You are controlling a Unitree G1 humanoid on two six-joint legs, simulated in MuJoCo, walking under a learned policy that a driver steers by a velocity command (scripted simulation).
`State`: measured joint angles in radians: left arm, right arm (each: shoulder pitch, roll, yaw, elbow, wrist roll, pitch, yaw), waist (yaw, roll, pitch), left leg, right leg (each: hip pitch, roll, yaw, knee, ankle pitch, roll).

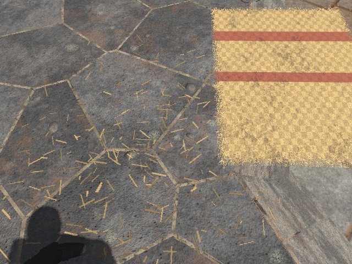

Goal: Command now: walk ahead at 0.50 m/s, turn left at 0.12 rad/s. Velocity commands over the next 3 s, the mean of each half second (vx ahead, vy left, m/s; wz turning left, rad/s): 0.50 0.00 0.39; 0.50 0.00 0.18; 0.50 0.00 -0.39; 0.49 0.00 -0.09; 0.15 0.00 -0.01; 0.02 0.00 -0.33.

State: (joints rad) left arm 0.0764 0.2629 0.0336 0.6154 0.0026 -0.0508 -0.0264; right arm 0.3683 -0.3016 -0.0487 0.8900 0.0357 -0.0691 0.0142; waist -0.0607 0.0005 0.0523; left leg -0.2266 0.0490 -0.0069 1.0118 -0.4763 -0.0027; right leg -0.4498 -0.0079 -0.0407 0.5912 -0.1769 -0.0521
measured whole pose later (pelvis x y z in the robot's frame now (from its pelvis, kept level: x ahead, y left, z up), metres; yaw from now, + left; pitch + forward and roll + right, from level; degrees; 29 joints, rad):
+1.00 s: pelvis +0.57 +0.12 -0.01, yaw +19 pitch +2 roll +1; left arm 0.10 0.27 0.04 0.73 -0.01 -0.09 -0.05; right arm 0.33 -0.31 -0.07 0.82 0.00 -0.04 -0.02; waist -0.04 0.00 0.01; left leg 0.03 -0.04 -0.01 0.48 -0.48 0.04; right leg -0.50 0.02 -0.03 0.53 -0.08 -0.07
